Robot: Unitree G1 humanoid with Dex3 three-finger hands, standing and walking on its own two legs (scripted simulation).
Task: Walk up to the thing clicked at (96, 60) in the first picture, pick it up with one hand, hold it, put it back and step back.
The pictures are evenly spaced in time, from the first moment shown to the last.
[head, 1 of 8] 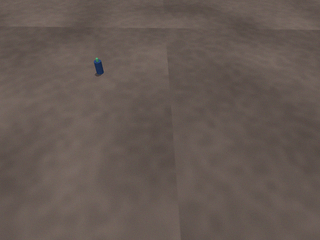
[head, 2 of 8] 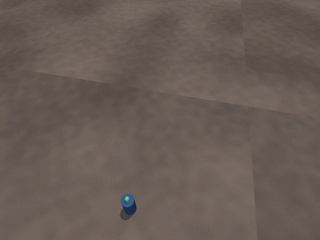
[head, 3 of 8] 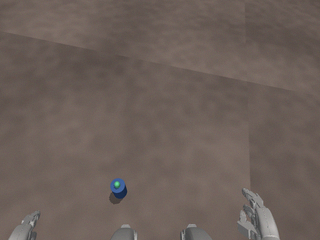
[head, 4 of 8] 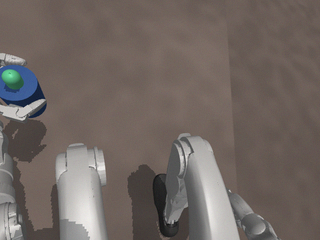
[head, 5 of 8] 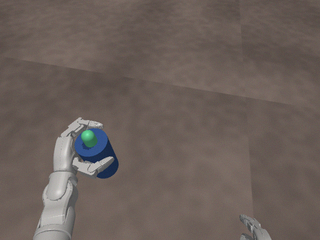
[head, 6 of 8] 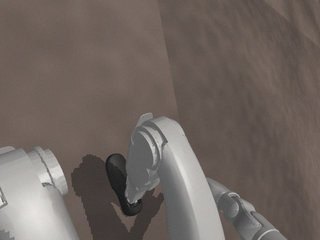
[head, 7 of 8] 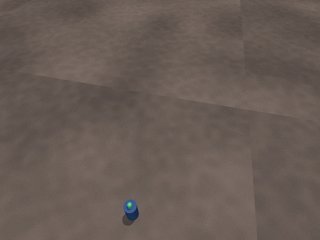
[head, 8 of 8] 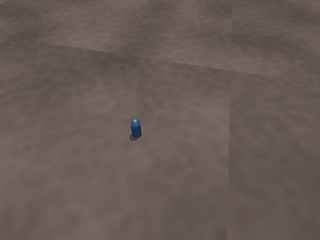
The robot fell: no
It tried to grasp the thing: yes
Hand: left
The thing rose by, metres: 0.70
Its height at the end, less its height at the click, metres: +0.00
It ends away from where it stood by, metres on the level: 0.01
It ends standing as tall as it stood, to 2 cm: yes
